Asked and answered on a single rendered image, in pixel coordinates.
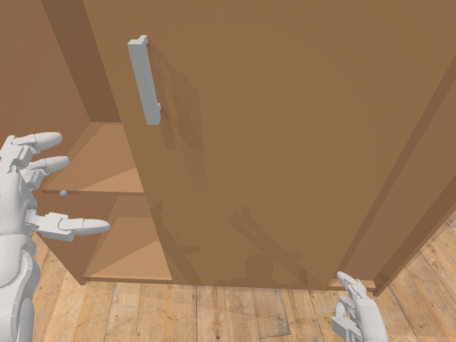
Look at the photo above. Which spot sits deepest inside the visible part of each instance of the wardrobe door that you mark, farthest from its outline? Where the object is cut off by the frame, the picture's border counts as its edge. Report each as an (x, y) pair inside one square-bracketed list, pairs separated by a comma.
[(281, 120), (423, 170)]

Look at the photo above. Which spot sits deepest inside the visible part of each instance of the handle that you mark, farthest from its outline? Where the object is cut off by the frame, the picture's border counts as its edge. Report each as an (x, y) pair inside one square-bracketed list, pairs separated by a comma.
[(143, 75)]

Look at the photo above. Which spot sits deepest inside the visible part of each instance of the robot left forearm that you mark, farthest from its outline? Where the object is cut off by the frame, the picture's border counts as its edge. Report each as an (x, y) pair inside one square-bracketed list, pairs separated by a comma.
[(19, 277)]

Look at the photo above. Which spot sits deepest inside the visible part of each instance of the left robot hand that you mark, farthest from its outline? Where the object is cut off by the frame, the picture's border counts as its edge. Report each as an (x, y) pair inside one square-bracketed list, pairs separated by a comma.
[(19, 176)]

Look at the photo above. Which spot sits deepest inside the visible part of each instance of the right robot hand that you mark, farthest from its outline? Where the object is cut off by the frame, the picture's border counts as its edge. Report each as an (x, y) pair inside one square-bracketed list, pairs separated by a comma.
[(365, 322)]

